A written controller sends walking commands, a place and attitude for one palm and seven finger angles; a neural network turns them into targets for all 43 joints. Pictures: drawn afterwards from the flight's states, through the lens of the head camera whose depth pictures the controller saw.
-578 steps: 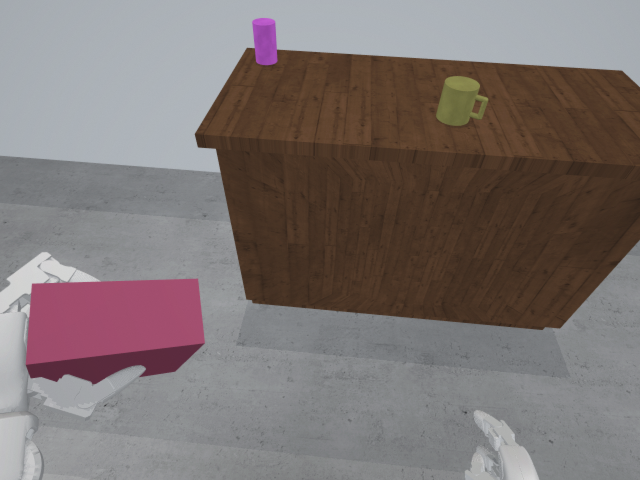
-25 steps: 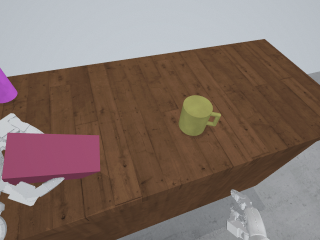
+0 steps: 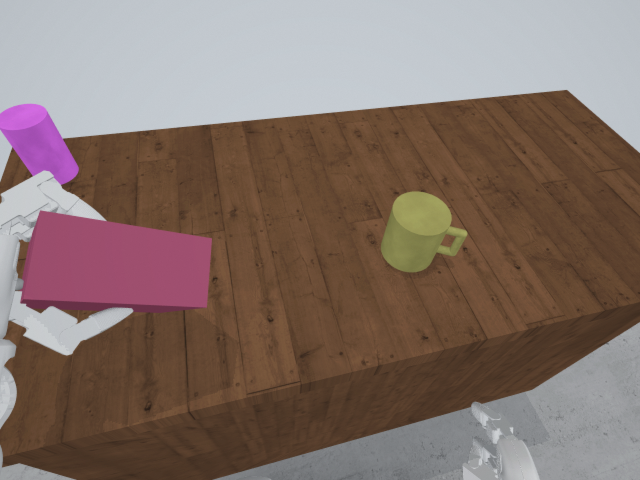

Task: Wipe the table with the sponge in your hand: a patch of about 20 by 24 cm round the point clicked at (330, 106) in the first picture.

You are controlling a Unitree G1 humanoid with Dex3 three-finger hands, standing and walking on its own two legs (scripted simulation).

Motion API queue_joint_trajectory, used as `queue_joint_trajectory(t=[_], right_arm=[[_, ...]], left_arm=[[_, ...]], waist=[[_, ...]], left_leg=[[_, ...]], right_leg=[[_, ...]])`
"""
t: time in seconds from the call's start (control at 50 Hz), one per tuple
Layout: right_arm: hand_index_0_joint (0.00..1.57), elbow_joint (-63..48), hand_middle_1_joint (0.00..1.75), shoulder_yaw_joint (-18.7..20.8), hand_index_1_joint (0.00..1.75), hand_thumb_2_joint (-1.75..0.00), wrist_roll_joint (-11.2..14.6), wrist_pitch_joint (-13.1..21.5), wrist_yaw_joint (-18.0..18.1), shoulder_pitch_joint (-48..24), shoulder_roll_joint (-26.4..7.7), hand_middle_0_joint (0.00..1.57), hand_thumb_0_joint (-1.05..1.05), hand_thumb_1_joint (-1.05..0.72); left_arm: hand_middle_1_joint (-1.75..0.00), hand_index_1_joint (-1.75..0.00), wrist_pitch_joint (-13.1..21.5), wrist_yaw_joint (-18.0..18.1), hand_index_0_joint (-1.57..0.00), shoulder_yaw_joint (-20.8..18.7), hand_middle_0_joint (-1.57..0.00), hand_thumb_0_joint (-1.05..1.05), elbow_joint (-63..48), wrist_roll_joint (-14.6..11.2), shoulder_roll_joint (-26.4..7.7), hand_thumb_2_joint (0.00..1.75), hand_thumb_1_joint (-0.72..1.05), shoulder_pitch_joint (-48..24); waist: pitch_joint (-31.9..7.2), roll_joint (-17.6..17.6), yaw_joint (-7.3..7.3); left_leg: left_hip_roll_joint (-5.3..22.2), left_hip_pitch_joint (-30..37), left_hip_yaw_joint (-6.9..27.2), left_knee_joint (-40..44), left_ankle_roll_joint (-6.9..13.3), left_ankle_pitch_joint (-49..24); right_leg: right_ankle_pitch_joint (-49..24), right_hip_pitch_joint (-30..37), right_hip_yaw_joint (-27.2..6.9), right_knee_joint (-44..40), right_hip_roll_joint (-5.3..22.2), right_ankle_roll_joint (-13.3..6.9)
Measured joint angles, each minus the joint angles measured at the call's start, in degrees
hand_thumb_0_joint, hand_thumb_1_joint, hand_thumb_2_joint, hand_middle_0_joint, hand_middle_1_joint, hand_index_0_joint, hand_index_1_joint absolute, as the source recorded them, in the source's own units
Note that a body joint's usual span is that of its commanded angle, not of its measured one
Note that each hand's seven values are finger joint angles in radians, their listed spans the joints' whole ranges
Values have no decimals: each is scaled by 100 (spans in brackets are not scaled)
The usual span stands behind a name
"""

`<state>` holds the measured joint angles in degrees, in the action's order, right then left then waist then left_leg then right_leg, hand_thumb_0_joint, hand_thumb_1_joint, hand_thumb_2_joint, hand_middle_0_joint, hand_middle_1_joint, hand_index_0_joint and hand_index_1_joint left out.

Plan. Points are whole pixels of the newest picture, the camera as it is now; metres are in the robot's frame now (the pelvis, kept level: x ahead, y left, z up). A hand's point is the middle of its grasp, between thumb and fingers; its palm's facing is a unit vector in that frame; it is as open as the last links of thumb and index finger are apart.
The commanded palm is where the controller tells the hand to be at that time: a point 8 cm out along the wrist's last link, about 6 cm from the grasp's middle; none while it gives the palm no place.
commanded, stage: turn the palm down, sponge in hand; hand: left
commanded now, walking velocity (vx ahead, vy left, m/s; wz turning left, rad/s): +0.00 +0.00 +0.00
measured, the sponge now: (139, 275) +0.26 +0.21 +0.15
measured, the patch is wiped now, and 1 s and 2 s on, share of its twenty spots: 0.00 0.00 0.00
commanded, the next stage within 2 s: none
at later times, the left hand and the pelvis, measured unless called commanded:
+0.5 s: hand (60, 326) +0.20 +0.25 +0.16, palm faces +0.37 -0.58 -0.73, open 10.1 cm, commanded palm +0.16 +0.26 +0.21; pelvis -0.04 -0.05 -0.02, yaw +4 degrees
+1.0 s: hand (95, 300) +0.22 +0.23 +0.18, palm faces +0.24 -0.36 -0.90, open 10.1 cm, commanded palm +0.18 +0.25 +0.24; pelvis +0.01 -0.05 -0.01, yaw +2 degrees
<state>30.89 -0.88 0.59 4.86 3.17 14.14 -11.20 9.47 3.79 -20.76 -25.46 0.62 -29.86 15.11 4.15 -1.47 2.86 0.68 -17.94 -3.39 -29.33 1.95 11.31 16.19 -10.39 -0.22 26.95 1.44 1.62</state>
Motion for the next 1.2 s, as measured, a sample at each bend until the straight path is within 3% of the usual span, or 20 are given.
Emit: queue_joint_trajectory(t=[0.04, 0.08, 0.12, 0.16, 0.2, 0.26, 0.34, 0.4, 0.46, 0.5, 0.58, 0.66, 0.74, 0.82, 0.92, 1.02, 1.1, 1.2], right_arm=[[20, 229, 30, -76, 30, -90, -96, -8, -208, -105, -68, 20, 1, -90], [21, 337, 30, -150, 30, -90, -46, -57, -363, -286, -139, 20, 1, -90], [21, 264, 30, -184, 30, -90, -11, -98, -439, -434, -206, 20, 1, -90], [21, 112, 30, -212, 30, -90, 2, -140, -452, -577, -243, 20, 1, -90], [21, -26, 30, -215, 30, -90, -34, -151, -407, -698, -236, 20, 1, -90], [22, -63, 30, -198, 31, -90, -85, -124, -318, -732, -201, 20, 1, -90], [23, 115, 30, -169, 31, -90, -63, -129, -190, -692, -200, 20, 1, -90], [22, 262, 30, -188, 31, -90, 9, -218, -107, -692, -258, 20, 1, -90], [22, 295, 30, -224, 30, -90, 84, -297, -18, -686, -304, 20, 1, -90], [21, 266, 30, -222, 30, -90, 117, -282, 27, -673, -318, 20, 1, -90], [21, 241, 30, -203, 30, -90, 108, -191, 64, -629, -276, 20, 1, -90], [21, 267, 30, -152, 30, -90, 102, -196, 44, -525, -257, 20, 1, -90], [21, 270, 30, -96, 30, -90, 123, -323, 31, -407, -340, 20, 1, -90], [21, 250, 30, -57, 30, -90, 162, -391, 75, -354, -465, 20, 1, -90], [20, 207, 30, 7, 30, -90, 152, -299, 136, -415, -530, 20, 1, -90], [20, 222, 30, 58, 30, -90, 154, -350, 161, -478, -467, 20, 1, -90], [19, 271, 30, 39, 29, -90, 236, -505, 171, -587, -463, 20, 1, -90], [15, 335, 30, -15, 28, -90, 328, -679, 212, -766, -510, 20, 1, -90]], left_arm=[[-134, -135, -477, -168, -74, -162, -72, -1, 301, -78, -115, 102, -50, -645], [-134, -135, -1122, -273, -74, -303, -72, -1, 321, -195, 24, 102, -50, -764], [-134, -135, -1621, -372, -74, -200, -72, -1, 184, -62, 174, 102, -50, -575], [-134, -135, -1861, -481, -74, 38, -72, -1, -36, 140, 202, 102, -50, -194], [-134, -135, -1813, -527, -74, 250, -72, -1, -232, 270, 145, 102, -50, 162], [-134, -135, -1417, -454, -74, 337, -72, -1, -336, 290, 0, 102, -50, 395], [-134, -135, -1146, -187, -74, 198, -72, -1, 54, 450, -163, 102, -50, -107], [-134, -135, -1473, -141, -74, 179, -72, -1, 585, 688, -208, 102, -50, -689], [-134, -135, -1923, -328, -74, 321, -72, -1, 938, 944, -295, 102, -50, -930], [-134, -135, -2048, -496, -74, 488, -72, -1, 1006, 1078, -355, 102, -50, -935], [-134, -135, -1772, -719, -74, 662, -72, -1, 797, 1127, -505, 102, -50, -666], [-134, -135, -1532, -647, -74, 561, -72, -1, 549, 1104, -672, 102, -50, -452], [-134, -135, -1774, -532, -74, 377, -72, -1, 464, 1268, -796, 102, -50, -310], [-134, -135, -2084, -695, -74, 287, -72, -1, 400, 1500, -883, 102, -50, -122], [-134, -135, -2002, -875, -74, 453, -72, -1, 9, 1806, -835, 102, -50, 58], [-134, -135, -1984, -679, -74, 632, -72, -1, -383, 2141, -884, 102, -50, 81], [-134, -135, -2435, -553, -74, 684, -72, -1, -275, 2388, -983, 102, -50, -185], [-134, -135, -3040, -802, -74, 842, -72, -1, -83, 2736, -1024, 102, -50, -469]], waist=[[-127, -14, 35], [-255, 61, 27], [-336, 186, -20], [-369, 266, -76], [-369, 298, -92], [-378, 265, -10], [-389, 265, 163], [-399, 366, 235], [-427, 500, 228], [-430, 597, 203], [-460, 686, 132], [-528, 707, 128], [-592, 718, 178], [-594, 723, 226], [-539, 698, 300], [-552, 627, 333], [-547, 631, 313], [-514, 693, 289]], left_leg=[[-46, -49, 52, -60, -31, -7], [-14, -31, 4, -111, -38, 22], [19, -53, -14, -191, -37, 58], [29, -116, -8, -275, -44, 70], [44, -205, 23, -375, -67, 76], [82, -372, 126, -543, -136, 82], [130, -548, 359, -740, -245, 80], [141, -612, 512, -821, -282, 71], [148, -613, 582, -831, -292, 66], [151, -602, 614, -842, -294, 70], [196, -586, 605, -882, -336, 125], [259, -557, 582, -936, -395, 214], [271, -480, 536, -918, -427, 299], [245, -382, 496, -853, -410, 350], [211, -287, 464, -770, -382, 376], [188, -210, 396, -661, -344, 359], [171, -133, 338, -544, -312, 299], [133, -41, 264, -357, -256, 169]], right_leg=[[100, -94, 68, 206, 47, -37], [122, -101, 60, 261, 41, -8], [131, -123, 49, 321, 17, 14], [170, -209, 54, 457, 9, 5], [225, -314, 81, 620, -5, -23], [307, -475, 175, 851, -49, -90], [380, -570, 397, 1047, -119, -203], [405, -582, 542, 1120, -152, -276], [412, -575, 600, 1144, -174, -316], [418, -568, 604, 1158, -195, -337], [457, -574, 563, 1192, -251, -376], [519, -539, 524, 1190, -313, -406], [578, -467, 476, 1148, -318, -403], [611, -366, 441, 1062, -290, -373], [596, -246, 416, 918, -256, -331], [542, -180, 354, 782, -226, -288], [466, -126, 300, 673, -203, -255], [336, -76, 235, 530, -160, -206]])
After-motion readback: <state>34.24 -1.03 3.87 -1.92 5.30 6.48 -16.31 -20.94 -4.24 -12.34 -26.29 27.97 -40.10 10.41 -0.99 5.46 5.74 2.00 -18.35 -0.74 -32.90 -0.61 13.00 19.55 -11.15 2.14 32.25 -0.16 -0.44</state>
